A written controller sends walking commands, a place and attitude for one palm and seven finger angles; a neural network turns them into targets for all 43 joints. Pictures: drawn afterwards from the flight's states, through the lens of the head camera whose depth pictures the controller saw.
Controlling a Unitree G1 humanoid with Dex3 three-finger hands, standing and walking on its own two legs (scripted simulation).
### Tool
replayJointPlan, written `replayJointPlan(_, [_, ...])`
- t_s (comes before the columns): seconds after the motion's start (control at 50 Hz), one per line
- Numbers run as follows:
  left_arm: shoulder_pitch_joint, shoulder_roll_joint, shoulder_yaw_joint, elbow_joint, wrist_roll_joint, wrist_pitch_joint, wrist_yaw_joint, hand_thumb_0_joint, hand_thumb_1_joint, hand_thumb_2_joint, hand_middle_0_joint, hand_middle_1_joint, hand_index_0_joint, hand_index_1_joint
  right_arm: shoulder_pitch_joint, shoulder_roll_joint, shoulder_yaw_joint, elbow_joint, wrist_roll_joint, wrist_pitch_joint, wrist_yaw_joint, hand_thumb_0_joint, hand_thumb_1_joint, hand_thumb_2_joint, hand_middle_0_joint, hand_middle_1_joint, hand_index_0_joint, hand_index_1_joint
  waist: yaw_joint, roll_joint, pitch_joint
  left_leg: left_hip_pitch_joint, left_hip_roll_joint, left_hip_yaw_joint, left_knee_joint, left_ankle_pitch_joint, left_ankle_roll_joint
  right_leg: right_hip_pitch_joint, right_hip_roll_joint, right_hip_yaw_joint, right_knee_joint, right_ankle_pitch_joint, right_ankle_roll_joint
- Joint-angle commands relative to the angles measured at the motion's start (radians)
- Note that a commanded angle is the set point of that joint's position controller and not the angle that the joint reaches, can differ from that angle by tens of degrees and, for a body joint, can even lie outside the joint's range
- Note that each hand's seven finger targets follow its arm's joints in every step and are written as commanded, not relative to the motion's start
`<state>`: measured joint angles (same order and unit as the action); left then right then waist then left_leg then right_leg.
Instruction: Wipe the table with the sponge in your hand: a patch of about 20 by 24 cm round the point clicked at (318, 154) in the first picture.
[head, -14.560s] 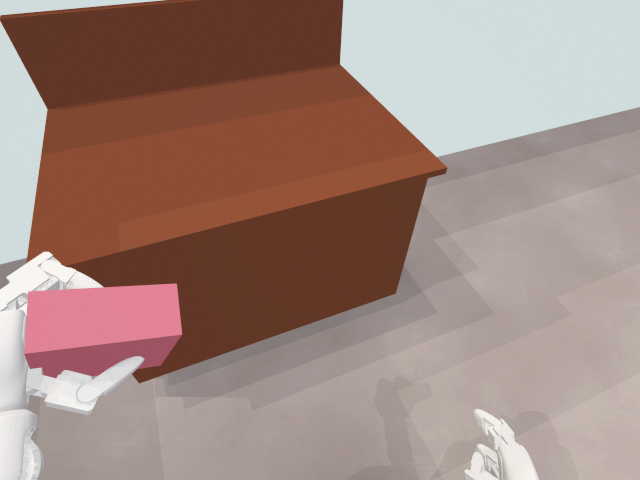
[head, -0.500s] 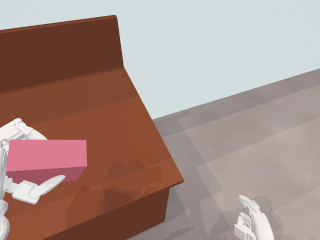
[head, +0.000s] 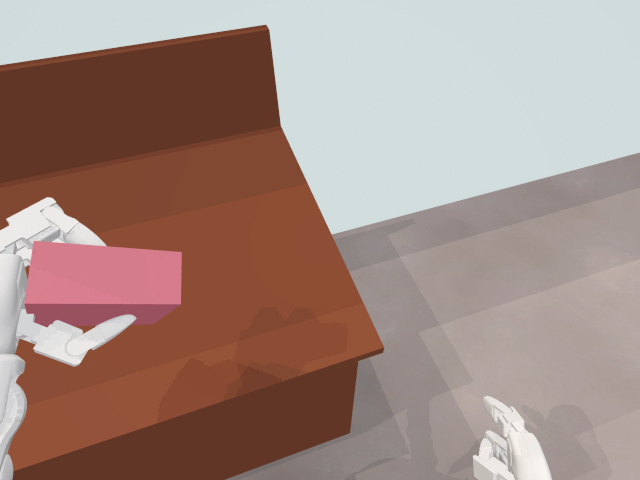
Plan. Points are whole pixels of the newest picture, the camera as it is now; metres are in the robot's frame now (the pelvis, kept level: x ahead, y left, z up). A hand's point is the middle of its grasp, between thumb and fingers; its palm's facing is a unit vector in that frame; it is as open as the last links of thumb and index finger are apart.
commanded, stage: come to a stop and stand still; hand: left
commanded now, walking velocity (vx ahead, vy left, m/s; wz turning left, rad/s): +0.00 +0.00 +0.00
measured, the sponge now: (125, 290) +0.25 +0.22 +0.16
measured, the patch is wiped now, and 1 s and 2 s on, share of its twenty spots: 0.00 0.00 0.00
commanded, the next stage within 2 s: look again from close up in 0.84 s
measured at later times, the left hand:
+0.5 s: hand (0, 292) +0.23 +0.33 +0.17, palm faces +0.36 -0.83 -0.43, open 9.5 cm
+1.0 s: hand out of the picture +0.22 +0.33 +0.16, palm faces +0.24 -0.84 -0.49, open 9.5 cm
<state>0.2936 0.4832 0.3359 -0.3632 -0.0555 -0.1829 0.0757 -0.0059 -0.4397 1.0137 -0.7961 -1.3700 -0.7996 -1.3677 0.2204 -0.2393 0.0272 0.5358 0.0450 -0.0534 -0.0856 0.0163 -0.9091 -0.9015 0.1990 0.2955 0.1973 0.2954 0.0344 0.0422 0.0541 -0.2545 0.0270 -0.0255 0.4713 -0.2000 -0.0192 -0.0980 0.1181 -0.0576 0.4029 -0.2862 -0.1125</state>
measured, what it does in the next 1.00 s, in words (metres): shifts its weight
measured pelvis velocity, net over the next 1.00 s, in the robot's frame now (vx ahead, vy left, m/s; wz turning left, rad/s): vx -0.01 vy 0.10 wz -0.03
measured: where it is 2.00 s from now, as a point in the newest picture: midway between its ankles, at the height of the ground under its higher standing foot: outside the picture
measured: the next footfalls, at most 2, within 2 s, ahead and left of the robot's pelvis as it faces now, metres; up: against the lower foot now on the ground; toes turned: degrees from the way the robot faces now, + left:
none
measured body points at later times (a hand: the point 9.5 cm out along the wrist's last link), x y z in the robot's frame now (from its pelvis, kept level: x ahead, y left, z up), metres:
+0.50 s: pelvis +0.00 +0.07 +0.00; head +0.04 +0.10 +0.45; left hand +0.21 +0.37 +0.20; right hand +0.18 -0.16 -0.06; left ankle +0.04 +0.14 -0.74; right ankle -0.04 -0.04 -0.74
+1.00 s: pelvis -0.01 +0.10 +0.00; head +0.05 +0.12 +0.45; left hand +0.20 +0.37 +0.19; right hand +0.17 -0.13 -0.08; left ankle +0.04 +0.14 -0.74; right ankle -0.04 -0.03 -0.74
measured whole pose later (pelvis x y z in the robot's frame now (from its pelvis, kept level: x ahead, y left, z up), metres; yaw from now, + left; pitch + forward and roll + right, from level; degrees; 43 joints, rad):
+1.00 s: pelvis -0.01 +0.10 +0.00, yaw -2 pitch +1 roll -2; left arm 0.49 0.47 0.40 -0.58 -0.05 -0.19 0.06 -0.01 -0.44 1.02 -0.79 -1.37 -0.80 -1.37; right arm 0.18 -0.20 0.04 0.56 0.01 -0.10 -0.01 0.02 -0.90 -0.90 0.20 0.30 0.20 0.30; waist 0.01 -0.02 0.09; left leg -0.31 -0.06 0.03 0.46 -0.17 0.09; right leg -0.16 0.02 0.00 0.40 -0.26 0.01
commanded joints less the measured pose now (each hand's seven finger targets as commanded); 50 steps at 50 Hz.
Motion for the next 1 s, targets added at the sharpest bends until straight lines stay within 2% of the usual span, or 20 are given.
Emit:
replayJointPlan(0.0, [-0.083,0.218,0.233,-0.007,-0.020,-0.076,0.038,0.000,0.100,1.300,-1.200,-1.600,-1.200,-1.600,-0.083,-0.116,-0.053,-0.108,-0.023,-0.070,0.034,0.000,-0.900,-0.900,0.200,0.300,0.200,0.300,0.019,-0.079,-0.126,0.067,0.003,-0.003,0.093,0.101,0.061,-0.137,-0.251,0.261,-0.097,0.444,0.136])
replayJointPlan(0.06, [0.102,0.098,0.140,-0.071,-0.038,-0.091,0.014,0.000,0.100,1.300,-1.200,-1.600,-1.200,-1.600,-0.078,-0.119,-0.060,-0.107,-0.009,-0.089,0.078,0.000,-0.900,-0.900,0.200,0.300,0.200,0.300,0.037,-0.182,-0.202,0.022,0.001,0.000,0.071,0.118,0.066,-0.032,-0.264,0.218,-0.039,0.520,0.159])
replayJointPlan(0.1, [0.140,0.047,0.080,-0.144,-0.036,-0.091,0.008,0.000,0.100,1.300,-1.200,-1.600,-1.200,-1.600,-0.104,-0.117,-0.059,-0.109,-0.003,-0.110,0.088,0.000,-0.900,-0.900,0.200,0.300,0.200,0.300,0.040,-0.176,-0.198,0.085,0.014,-0.007,0.039,0.144,0.077,-0.092,-0.235,0.190,-0.035,0.434,0.169])
replayJointPlan(0.12, [0.140,0.045,0.069,-0.171,-0.038,-0.087,0.013,0.000,0.100,1.300,-1.200,-1.600,-1.200,-1.600,-0.124,-0.120,-0.060,-0.096,0.000,-0.118,0.087,0.000,-0.900,-0.900,0.200,0.300,0.200,0.300,0.031,-0.109,-0.203,0.144,0.028,-0.012,0.015,0.144,0.085,-0.139,-0.217,0.179,-0.025,0.370,0.160])
replayJointPlan(0.2, [-0.037,0.139,0.138,-0.322,-0.007,-0.095,0.038,0.000,0.100,1.300,-1.200,-1.600,-1.200,-1.600,-0.156,-0.118,-0.055,-0.094,-0.019,-0.139,0.059,0.000,-0.900,-0.900,0.200,0.300,0.200,0.300,0.016,-0.103,-0.132,0.133,0.021,-0.035,-0.001,0.036,0.075,-0.201,-0.215,0.207,-0.112,0.115,0.131])
replayJointPlan(0.22, [-0.104,0.229,0.193,-0.370,-0.001,-0.098,0.048,0.000,0.100,1.300,-1.200,-1.600,-1.200,-1.600,-0.160,-0.131,-0.056,-0.076,-0.022,-0.136,0.051,0.000,-0.900,-0.900,0.200,0.300,0.200,0.300,0.006,-0.048,-0.135,0.156,0.026,-0.051,-0.014,0.020,0.074,-0.216,-0.211,0.217,-0.108,0.075,0.105])
replayJointPlan(0.24, [-0.118,0.185,0.171,-0.373,0.001,-0.096,0.049,0.000,0.100,1.300,-1.200,-1.600,-1.200,-1.600,-0.160,-0.116,-0.055,-0.077,-0.026,-0.135,0.044,0.000,-0.900,-0.900,0.200,0.300,0.200,0.300,-0.001,-0.018,-0.134,0.137,0.032,-0.059,-0.030,0.003,0.072,-0.187,-0.209,0.199,-0.107,0.058,0.092])
replayJointPlan(0.32, [-0.102,0.228,0.206,-0.383,0.010,-0.070,0.064,0.000,0.100,1.300,-1.200,-1.600,-1.200,-1.600,-0.143,-0.128,-0.059,-0.065,-0.029,-0.132,0.042,0.000,-0.900,-0.900,0.200,0.300,0.200,0.300,-0.005,0.130,-0.140,0.108,0.050,-0.100,-0.072,-0.046,0.066,-0.130,-0.189,0.184,-0.084,0.063,0.068])
replayJointPlan(0.38, [-0.042,0.149,0.167,-0.416,0.007,-0.074,0.058,0.000,0.100,1.300,-1.200,-1.600,-1.200,-1.600,-0.133,-0.121,-0.057,-0.088,-0.032,-0.133,0.050,0.000,-0.900,-0.900,0.200,0.300,0.200,0.300,0.000,0.159,-0.165,0.095,0.069,-0.125,-0.109,-0.028,0.069,-0.076,-0.173,0.118,-0.046,0.114,0.069])
replayJointPlan(0.44, [0.084,0.077,0.137,-0.402,0.009,-0.077,0.049,0.000,0.100,1.300,-1.200,-1.600,-1.200,-1.600,-0.118,-0.115,-0.060,-0.096,-0.036,-0.129,0.061,0.000,-0.900,-0.900,0.200,0.300,0.200,0.300,0.001,0.129,-0.192,0.153,0.086,-0.144,-0.124,0.048,0.068,-0.111,-0.156,0.078,-0.011,0.143,0.074])
replayJointPlan(0.56, [0.134,0.059,0.136,-0.304,0.016,-0.055,0.034,0.000,0.100,1.300,-1.200,-1.600,-1.200,-1.600,-0.100,-0.123,-0.064,-0.107,-0.036,-0.095,0.060,0.000,-0.900,-0.900,0.200,0.300,0.200,0.300,-0.011,0.001,-0.164,0.192,0.124,-0.152,-0.136,0.194,0.033,-0.194,-0.145,0.056,0.018,0.113,0.093])
replayJointPlan(0.62, [0.080,0.127,0.184,-0.304,0.023,-0.048,0.033,0.000,0.100,1.300,-1.200,-1.600,-1.200,-1.600,-0.109,-0.121,-0.064,-0.109,-0.039,-0.085,0.052,0.000,-0.900,-0.900,0.200,0.300,0.200,0.300,-0.009,0.004,-0.192,0.232,0.130,-0.142,-0.131,0.267,0.023,-0.205,-0.145,0.060,0.046,0.072,0.098])
replayJointPlan(0.64, [0.067,0.070,0.137,-0.314,0.019,-0.048,0.025,0.000,0.100,1.300,-1.200,-1.600,-1.200,-1.600,-0.104,-0.105,-0.057,-0.116,-0.042,-0.079,0.051,0.000,-0.900,-0.900,0.200,0.300,0.200,0.300,-0.015,-0.008,-0.186,0.234,0.131,-0.147,-0.126,0.303,0.020,-0.207,-0.146,0.053,0.047,0.071,0.097])
replayJointPlan(0.72, [0.027,0.157,0.182,-0.440,0.029,-0.044,0.027,0.000,0.100,1.300,-1.200,-1.600,-1.200,-1.600,-0.116,-0.107,-0.059,-0.130,-0.044,-0.087,0.058,0.000,-0.900,-0.900,0.200,0.300,0.200,0.300,-0.005,0.078,-0.253,0.276,0.130,-0.122,-0.095,0.403,0.016,-0.168,-0.156,0.065,0.041,0.057,0.091])
replayJointPlan(0.74, [0.042,0.100,0.138,-0.464,0.023,-0.048,0.022,0.000,0.100,1.300,-1.200,-1.600,-1.200,-1.600,-0.111,-0.097,-0.052,-0.134,-0.048,-0.089,0.061,0.000,-0.900,-0.900,0.200,0.300,0.200,0.300,-0.009,0.073,-0.253,0.266,0.125,-0.120,-0.086,0.408,0.015,-0.153,-0.155,0.058,0.031,0.075,0.088])
replayJointPlan(0.76, [0.049,0.130,0.152,-0.492,0.022,-0.050,0.023,0.000,0.100,1.300,-1.200,-1.600,-1.200,-1.600,-0.105,-0.104,-0.055,-0.138,-0.043,-0.094,0.062,0.000,-0.900,-0.900,0.200,0.300,0.200,0.300,-0.013,0.087,-0.257,0.269,0.128,-0.116,-0.072,0.445,0.013,-0.142,-0.162,0.058,0.019,0.084,0.086])
replayJointPlan(0.82, [0.128,0.167,0.201,-0.485,0.021,-0.051,0.027,0.000,0.100,1.300,-1.200,-1.600,-1.200,-1.600,-0.103,-0.108,-0.058,-0.129,-0.040,-0.103,0.069,0.000,-0.900,-0.900,0.200,0.300,0.200,0.300,-0.006,0.107,-0.271,0.235,0.116,-0.110,-0.065,0.420,0.005,-0.098,-0.160,0.062,0.004,0.115,0.080])
replayJointPlan(0.84, [0.139,0.103,0.158,-0.486,0.011,-0.056,0.021,0.000,0.100,1.300,-1.200,-1.600,-1.200,-1.600,-0.098,-0.096,-0.051,-0.133,-0.044,-0.101,0.071,0.000,-0.900,-0.900,0.200,0.300,0.200,0.300,-0.013,0.084,-0.260,0.226,0.112,-0.104,-0.065,0.397,0.003,-0.099,-0.160,0.053,-0.004,0.117,0.079])
replayJointPlan(0.92, [0.193,0.162,0.232,-0.390,0.002,-0.061,0.022,0.000,0.100,1.300,-1.200,-1.600,-1.200,-1.600,-0.093,-0.116,-0.060,-0.121,-0.038,-0.095,0.059,0.000,-0.900,-0.900,0.200,0.300,0.200,0.300,-0.016,0.080,-0.222,0.161,0.106,-0.112,-0.098,0.218,0.003,-0.094,-0.164,0.071,-0.031,0.122,0.077])
replayJointPlan(0.98, [0.172,0.117,0.194,-0.346,-0.017,-0.065,0.006,0.000,0.100,1.300,-1.200,-1.600,-1.200,-1.600,-0.090,-0.113,-0.056,-0.127,-0.032,-0.088,0.051,0.000,-0.900,-0.900,0.200,0.300,0.200,0.300,-0.030,0.024,-0.188,0.127,0.096,-0.106,-0.107,0.106,0.010,-0.101,-0.179,0.080,-0.063,0.132,0.078])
